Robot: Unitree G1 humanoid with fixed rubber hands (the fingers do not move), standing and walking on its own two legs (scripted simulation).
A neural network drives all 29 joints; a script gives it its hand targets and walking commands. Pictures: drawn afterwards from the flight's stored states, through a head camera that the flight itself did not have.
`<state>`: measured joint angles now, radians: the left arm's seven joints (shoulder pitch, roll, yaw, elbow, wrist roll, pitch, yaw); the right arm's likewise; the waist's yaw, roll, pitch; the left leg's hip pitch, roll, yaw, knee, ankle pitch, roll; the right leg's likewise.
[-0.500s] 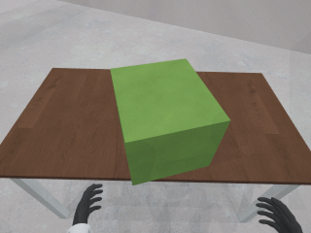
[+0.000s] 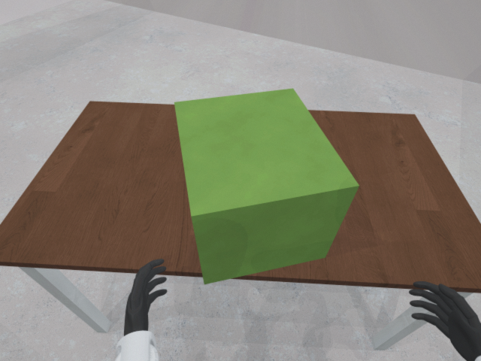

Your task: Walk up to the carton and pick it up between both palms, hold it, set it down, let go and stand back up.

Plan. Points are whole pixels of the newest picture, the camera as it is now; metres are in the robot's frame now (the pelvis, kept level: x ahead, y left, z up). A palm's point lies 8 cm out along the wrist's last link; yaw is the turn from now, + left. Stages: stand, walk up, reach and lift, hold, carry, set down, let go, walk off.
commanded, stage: reach and lift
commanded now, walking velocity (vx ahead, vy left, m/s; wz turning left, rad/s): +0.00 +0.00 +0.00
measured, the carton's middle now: (251, 181) +0.48 +0.03 +0.00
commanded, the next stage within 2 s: none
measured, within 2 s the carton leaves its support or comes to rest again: neither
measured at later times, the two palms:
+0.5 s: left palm (135, 283) +0.22 +0.19 +0.03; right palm (455, 289) +0.26 -0.30 +0.03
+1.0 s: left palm (123, 246) +0.26 +0.22 +0.07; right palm (441, 231) +0.33 -0.28 +0.08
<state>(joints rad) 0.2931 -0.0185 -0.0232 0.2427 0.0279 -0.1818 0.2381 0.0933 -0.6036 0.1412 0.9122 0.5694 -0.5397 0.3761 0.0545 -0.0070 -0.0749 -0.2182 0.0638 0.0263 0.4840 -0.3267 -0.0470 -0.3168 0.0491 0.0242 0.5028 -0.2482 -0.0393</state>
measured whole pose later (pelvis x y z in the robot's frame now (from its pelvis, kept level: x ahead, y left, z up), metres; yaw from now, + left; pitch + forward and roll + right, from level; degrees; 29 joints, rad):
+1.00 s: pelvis +0.00 +0.00 +0.01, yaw +0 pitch +5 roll +0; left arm -0.02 0.03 0.10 0.02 -0.03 0.25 0.21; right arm -0.27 -0.64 0.07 0.69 0.51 -0.13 0.32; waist 0.07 0.01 -0.07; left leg -0.17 0.07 0.02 0.32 -0.23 -0.05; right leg -0.25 0.05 0.02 0.31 -0.14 -0.04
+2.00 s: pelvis -0.01 +0.00 +0.01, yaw +2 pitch +10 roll -1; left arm -0.60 0.14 0.17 0.22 -0.12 0.61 0.19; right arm -0.92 -0.68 0.09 0.96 0.47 0.21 0.26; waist 0.15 0.05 -0.10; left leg -0.29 0.06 -0.01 0.32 -0.20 -0.05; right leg -0.34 0.05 -0.01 0.28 -0.10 -0.04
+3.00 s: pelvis -0.02 -0.01 +0.00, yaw +1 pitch +21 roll -1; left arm -0.81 0.10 0.08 0.90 -0.14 0.03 0.18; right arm -1.13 -0.58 0.20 1.45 0.45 -0.16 0.22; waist 0.23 0.03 -0.20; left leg -0.60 0.07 -0.02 0.46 -0.22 -0.06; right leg -0.64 0.05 -0.01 0.38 -0.11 -0.04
